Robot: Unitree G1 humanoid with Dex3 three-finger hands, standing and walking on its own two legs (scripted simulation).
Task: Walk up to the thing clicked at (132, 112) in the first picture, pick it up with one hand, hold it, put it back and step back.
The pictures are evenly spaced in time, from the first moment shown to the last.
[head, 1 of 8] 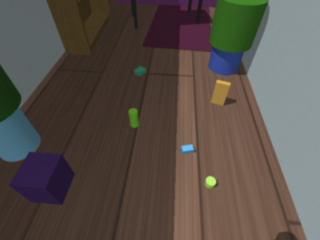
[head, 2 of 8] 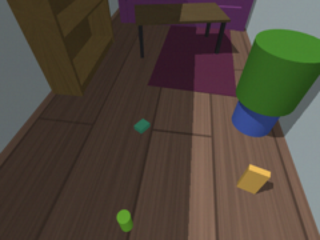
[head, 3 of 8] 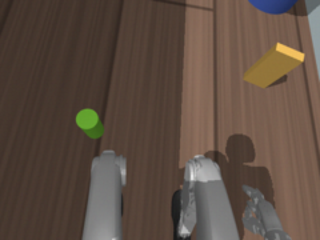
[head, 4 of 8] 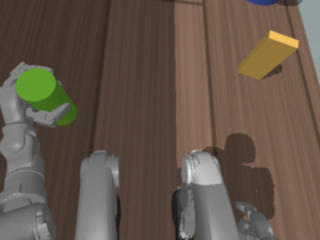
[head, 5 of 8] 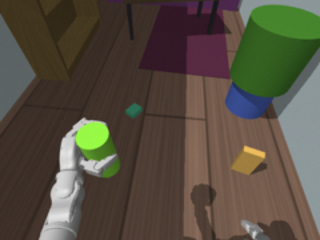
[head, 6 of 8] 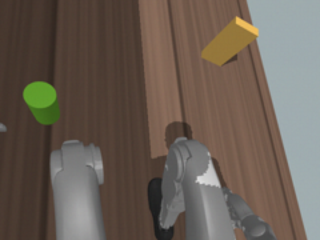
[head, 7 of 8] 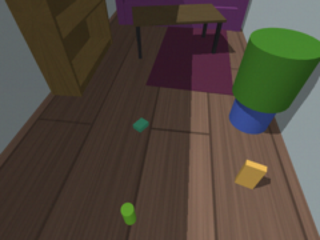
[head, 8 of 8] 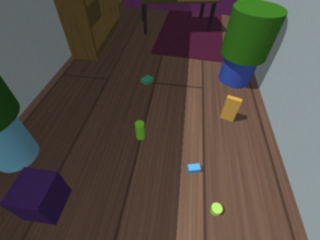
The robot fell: no
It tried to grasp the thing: yes
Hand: left
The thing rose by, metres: 0.69
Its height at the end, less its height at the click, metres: +0.00
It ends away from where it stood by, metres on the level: 0.02
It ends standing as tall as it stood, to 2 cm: yes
